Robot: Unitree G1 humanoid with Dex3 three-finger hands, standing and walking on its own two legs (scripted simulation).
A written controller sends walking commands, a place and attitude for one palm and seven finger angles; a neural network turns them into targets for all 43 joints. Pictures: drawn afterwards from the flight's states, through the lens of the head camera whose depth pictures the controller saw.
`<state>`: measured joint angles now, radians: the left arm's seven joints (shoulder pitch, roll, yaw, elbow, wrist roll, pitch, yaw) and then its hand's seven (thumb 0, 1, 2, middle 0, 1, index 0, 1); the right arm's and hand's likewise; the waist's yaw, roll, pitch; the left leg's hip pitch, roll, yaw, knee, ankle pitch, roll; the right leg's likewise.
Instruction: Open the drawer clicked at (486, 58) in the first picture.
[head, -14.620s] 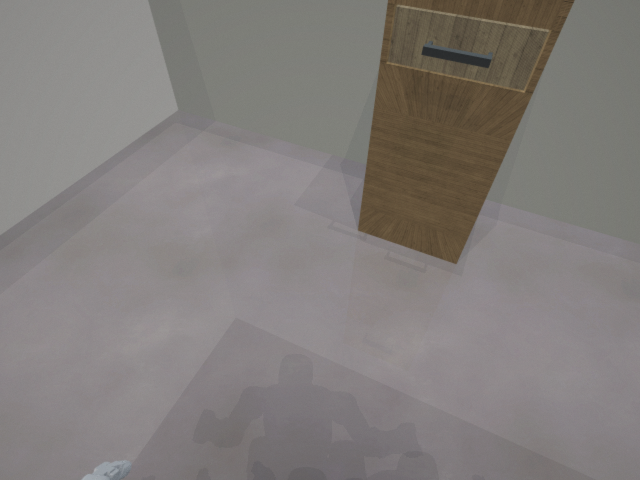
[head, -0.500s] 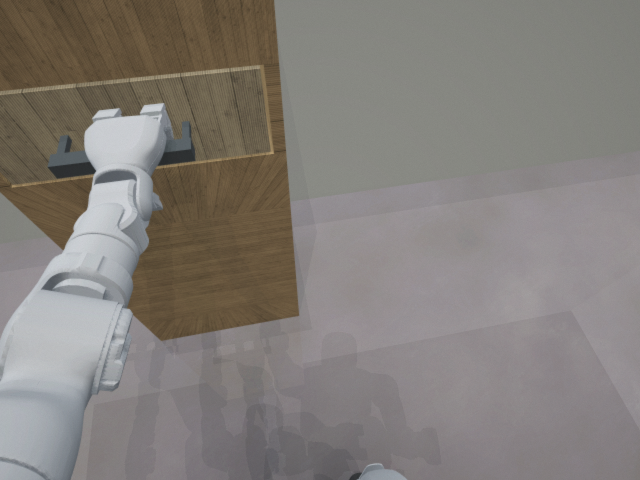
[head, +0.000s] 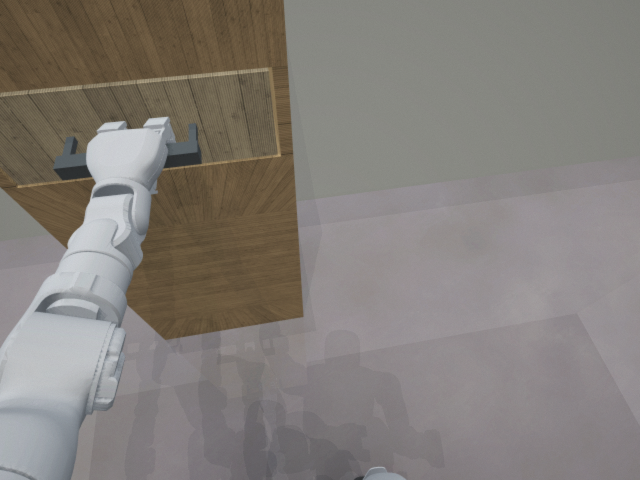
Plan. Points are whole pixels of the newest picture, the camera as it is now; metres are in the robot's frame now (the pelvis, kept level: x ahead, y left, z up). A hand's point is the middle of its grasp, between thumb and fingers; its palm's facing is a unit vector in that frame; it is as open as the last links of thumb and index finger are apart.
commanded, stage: pull the drawer open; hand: left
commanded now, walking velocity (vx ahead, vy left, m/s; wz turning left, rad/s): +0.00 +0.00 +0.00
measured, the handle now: (132, 148) +0.54 +0.22 +0.08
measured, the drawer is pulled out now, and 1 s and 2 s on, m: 0.00 0.02 0.10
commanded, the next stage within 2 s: none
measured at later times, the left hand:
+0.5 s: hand (144, 186) +0.49 +0.21 +0.05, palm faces -0.03 +0.00 -1.00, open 5.3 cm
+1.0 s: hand (144, 193) +0.48 +0.21 +0.05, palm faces -0.01 -0.03 -1.00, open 5.3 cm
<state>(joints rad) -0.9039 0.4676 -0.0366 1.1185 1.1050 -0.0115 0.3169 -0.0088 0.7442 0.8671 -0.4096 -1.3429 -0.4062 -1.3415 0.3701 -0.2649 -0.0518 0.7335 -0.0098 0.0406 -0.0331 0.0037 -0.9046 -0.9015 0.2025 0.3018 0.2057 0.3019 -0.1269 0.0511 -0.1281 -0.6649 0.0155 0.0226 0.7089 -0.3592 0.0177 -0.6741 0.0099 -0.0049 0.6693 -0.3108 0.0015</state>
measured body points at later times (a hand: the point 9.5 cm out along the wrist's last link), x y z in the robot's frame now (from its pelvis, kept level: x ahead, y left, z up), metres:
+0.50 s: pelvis +0.02 +0.00 +0.00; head +0.10 -0.01 +0.45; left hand +0.49 +0.21 +0.11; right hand +0.07 -0.27 -0.13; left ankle -0.02 +0.11 -0.71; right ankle +0.00 -0.12 -0.71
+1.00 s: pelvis +0.02 +0.00 +0.01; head +0.09 -0.02 +0.45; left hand +0.48 +0.20 +0.11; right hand +0.02 -0.28 -0.13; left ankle -0.02 +0.11 -0.71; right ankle -0.01 -0.12 -0.71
